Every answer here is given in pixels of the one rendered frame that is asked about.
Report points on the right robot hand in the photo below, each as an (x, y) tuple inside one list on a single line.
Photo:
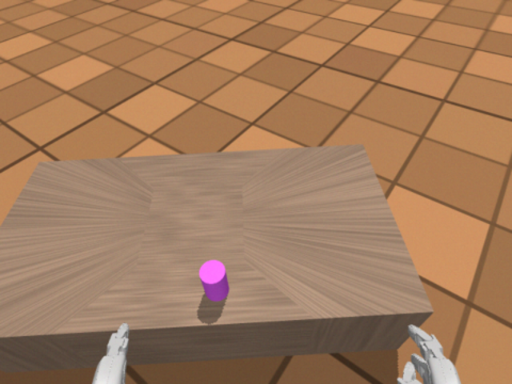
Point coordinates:
[(434, 368)]

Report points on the can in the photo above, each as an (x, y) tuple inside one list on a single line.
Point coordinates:
[(214, 280)]

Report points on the left robot hand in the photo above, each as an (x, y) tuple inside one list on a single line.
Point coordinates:
[(112, 367)]

